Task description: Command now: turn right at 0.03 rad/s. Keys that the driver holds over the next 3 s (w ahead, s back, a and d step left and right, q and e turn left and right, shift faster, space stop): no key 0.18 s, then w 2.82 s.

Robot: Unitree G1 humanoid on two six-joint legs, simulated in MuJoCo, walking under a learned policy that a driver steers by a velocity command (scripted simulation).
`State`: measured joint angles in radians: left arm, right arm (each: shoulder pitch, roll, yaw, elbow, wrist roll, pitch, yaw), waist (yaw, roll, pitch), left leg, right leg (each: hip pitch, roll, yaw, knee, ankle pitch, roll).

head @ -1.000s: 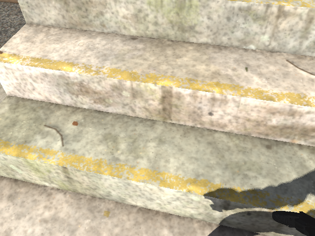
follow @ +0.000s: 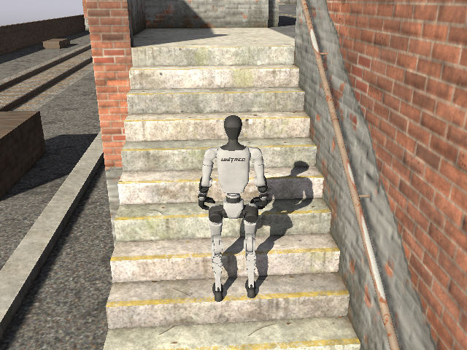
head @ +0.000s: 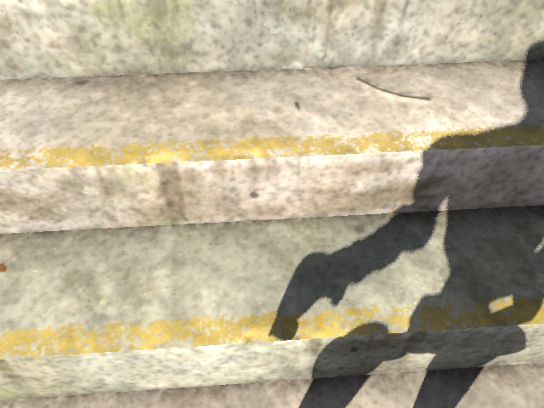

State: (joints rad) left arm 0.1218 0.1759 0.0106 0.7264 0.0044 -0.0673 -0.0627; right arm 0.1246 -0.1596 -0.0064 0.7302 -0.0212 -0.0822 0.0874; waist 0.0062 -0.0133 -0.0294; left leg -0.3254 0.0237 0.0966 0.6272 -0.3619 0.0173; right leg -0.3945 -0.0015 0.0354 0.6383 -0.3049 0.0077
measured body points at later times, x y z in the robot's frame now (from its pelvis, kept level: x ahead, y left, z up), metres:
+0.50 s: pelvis +0.06 -0.01 +0.00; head +0.06 -0.01 +0.45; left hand +0.15 +0.24 -0.12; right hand +0.14 -0.26 -0.13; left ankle -0.02 +0.10 -0.72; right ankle +0.01 -0.12 -0.72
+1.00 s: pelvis +0.25 +0.10 +0.14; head +0.24 +0.11 +0.59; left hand +0.39 +0.35 +0.01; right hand +0.23 -0.14 -0.01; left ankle +0.26 +0.19 -0.54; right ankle +0.23 -0.08 -0.33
